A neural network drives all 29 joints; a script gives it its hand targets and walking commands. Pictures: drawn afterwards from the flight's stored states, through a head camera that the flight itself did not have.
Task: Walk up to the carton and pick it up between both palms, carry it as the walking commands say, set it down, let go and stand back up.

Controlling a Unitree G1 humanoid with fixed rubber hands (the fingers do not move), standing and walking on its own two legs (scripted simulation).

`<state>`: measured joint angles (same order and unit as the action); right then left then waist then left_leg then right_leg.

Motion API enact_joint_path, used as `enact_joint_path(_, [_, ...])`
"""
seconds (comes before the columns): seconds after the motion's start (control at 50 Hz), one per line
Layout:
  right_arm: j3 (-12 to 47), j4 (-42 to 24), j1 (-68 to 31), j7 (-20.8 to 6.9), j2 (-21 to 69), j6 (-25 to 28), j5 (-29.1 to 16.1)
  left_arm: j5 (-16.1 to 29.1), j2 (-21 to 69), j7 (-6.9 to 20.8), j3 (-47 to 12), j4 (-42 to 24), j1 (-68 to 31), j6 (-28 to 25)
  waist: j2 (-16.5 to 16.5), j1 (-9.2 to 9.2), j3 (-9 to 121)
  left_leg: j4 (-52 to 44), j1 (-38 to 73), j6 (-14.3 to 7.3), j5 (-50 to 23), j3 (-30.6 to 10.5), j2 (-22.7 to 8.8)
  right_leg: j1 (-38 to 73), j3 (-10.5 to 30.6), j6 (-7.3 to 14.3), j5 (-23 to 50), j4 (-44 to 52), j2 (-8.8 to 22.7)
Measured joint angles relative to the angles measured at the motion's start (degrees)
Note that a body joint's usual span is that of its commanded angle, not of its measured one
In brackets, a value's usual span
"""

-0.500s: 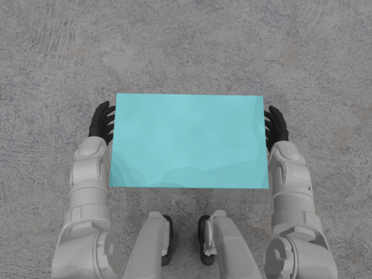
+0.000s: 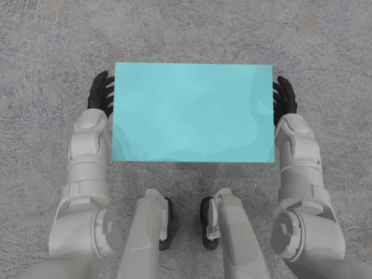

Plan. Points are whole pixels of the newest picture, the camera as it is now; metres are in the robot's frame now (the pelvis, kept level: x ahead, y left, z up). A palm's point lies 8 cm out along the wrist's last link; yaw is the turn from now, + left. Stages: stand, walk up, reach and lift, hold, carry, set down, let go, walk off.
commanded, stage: set down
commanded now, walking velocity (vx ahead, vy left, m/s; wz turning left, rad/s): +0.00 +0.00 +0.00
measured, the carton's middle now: (190, 124) +0.43 -0.01 -0.16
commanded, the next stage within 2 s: none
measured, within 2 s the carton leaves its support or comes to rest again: rests again in 1.86 s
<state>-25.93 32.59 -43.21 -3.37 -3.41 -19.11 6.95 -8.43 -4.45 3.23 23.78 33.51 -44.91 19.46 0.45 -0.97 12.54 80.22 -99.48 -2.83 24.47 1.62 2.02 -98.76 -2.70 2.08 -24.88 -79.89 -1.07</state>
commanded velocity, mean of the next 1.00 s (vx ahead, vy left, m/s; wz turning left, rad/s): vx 0.00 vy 0.00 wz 0.00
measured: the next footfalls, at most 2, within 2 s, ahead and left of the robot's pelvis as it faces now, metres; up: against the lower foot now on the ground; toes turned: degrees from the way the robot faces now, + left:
none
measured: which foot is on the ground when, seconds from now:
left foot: down 0.00-1.00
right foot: down 0.00-1.00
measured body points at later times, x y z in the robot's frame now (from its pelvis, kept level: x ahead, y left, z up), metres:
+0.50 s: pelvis -0.02 +0.00 -0.08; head +0.27 +0.00 +0.27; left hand +0.48 +0.19 -0.18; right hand +0.46 -0.20 -0.18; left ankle +0.08 +0.09 -0.56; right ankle +0.08 -0.10 -0.56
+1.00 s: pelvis -0.03 +0.00 -0.15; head +0.30 +0.01 +0.16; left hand +0.50 +0.19 -0.28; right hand +0.48 -0.20 -0.27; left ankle +0.08 +0.09 -0.56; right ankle +0.08 -0.10 -0.56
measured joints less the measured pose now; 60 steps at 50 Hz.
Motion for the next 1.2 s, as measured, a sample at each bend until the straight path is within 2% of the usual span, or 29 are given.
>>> enact_joint_path(0.74, [0.63,3.35,-13.6,3.04,-3.88,-0.9,-2.81,3.14,-6.73,-0.98,-1.25,6.03,-14.66,-0.02,0.06,0.04,-4.56,22.81,-24.53,-0.13,3.6,0.28,-0.72,-24.28,-1.43,0.68,-3.6,-22.55,0.33])
enact_joint_path(1.2, [3.06,8.65,-21.34,4.39,-8.64,2.14,-6.77,7.36,-10.79,-3.46,-5.35,11.04,-23.06,-2.35,-0.43,-0.17,-13.67,34.76,-32.96,-1.27,5.2,1.67,-1.1,-32.63,-1.22,0.3,-5.41,-34.65,0.87])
